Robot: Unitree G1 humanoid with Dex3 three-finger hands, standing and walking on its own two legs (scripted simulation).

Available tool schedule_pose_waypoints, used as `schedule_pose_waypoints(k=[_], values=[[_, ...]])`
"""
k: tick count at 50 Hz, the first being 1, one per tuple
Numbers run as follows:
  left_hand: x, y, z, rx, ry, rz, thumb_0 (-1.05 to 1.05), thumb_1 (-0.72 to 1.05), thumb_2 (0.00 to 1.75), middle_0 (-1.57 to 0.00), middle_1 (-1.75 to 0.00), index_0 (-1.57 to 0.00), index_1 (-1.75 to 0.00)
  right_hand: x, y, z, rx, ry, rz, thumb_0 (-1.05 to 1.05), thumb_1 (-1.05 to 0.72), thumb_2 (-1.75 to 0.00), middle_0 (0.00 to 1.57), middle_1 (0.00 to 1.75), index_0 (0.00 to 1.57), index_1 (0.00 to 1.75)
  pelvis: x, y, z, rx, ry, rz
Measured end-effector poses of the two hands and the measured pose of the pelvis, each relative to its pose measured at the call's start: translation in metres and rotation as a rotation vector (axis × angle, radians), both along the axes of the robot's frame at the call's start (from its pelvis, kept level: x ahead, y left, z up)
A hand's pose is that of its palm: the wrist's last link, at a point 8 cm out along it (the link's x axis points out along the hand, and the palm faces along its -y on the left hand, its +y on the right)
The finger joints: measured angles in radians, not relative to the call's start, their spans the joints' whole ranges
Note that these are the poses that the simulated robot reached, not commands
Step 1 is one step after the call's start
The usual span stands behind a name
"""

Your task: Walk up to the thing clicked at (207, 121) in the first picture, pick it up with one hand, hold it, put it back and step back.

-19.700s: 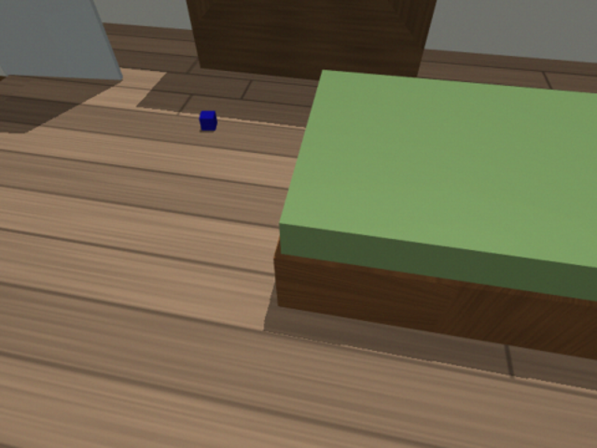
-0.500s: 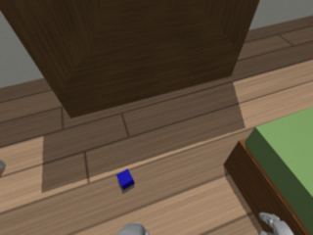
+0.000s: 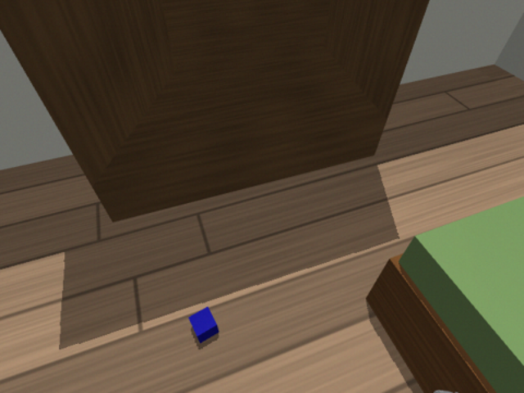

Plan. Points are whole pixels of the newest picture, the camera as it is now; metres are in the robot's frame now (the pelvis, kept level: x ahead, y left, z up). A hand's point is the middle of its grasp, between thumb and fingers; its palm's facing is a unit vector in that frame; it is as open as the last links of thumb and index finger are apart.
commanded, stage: stand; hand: left
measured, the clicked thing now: (204, 324) +0.47 +0.23 -0.74
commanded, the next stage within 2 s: none
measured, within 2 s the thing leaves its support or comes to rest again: neither
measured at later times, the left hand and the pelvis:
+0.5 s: hand out of the picture +0.07 +0.25 -0.15, palm faces -0.02 -0.94 -0.35, open 7.4 cm; pelvis +0.00 -0.01 +0.00, yaw +0 degrees
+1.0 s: hand out of the picture +0.07 +0.25 -0.15, palm faces -0.02 -0.94 -0.34, open 7.4 cm; pelvis +0.00 -0.01 +0.00, yaw +0 degrees
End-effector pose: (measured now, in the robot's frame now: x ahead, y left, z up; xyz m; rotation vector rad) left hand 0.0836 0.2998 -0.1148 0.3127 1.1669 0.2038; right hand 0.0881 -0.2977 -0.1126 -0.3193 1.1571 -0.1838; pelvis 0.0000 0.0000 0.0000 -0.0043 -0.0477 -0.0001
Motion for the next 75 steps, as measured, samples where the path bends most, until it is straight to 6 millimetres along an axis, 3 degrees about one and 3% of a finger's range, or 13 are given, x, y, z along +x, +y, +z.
schedule_pose_waypoints(k=[37, 75], values=[[-0.021, -0.010, -0.001, 0.000, 0.080, 0.018, 0.00, 0.90, 0.90, -0.20, -0.30, -0.20, -0.30, -0.020, -0.008, -0.005, 0.008, 0.075, -0.016, 0.01, -0.90, -0.90, 0.20, 0.30, 0.20, 0.30, -0.003, -0.010, 0.004, -0.001, 0.010, -0.002], [-0.023, -0.007, 0.000, 0.003, 0.075, 0.009, 0.00, 0.90, 0.90, -0.20, -0.30, -0.20, -0.30, -0.026, -0.007, -0.004, 0.003, 0.075, -0.022, 0.01, -0.90, -0.90, 0.20, 0.30, 0.20, 0.30, -0.005, -0.007, 0.004, -0.001, 0.004, -0.009]])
